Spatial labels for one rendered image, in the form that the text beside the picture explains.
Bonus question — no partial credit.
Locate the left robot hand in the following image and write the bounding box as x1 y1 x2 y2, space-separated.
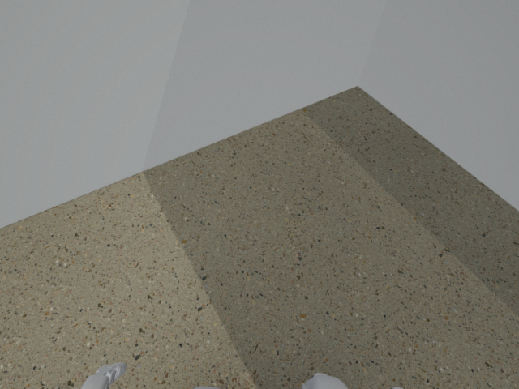
80 362 127 389

